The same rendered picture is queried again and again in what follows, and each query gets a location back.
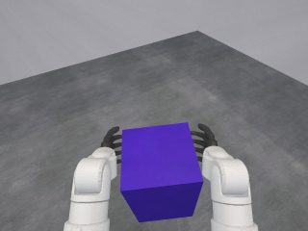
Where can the carton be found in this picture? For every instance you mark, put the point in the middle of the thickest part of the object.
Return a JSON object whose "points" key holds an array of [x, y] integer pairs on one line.
{"points": [[160, 176]]}

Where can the right robot hand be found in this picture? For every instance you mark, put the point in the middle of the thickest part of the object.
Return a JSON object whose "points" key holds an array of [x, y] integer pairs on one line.
{"points": [[207, 136]]}

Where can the robot left forearm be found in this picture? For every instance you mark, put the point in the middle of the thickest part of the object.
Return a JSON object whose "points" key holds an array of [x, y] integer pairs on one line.
{"points": [[91, 190]]}

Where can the robot right forearm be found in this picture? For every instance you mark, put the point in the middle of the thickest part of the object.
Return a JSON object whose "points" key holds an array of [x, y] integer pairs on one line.
{"points": [[230, 191]]}

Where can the left robot hand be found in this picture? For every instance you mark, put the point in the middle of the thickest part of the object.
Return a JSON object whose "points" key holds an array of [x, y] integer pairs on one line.
{"points": [[109, 139]]}

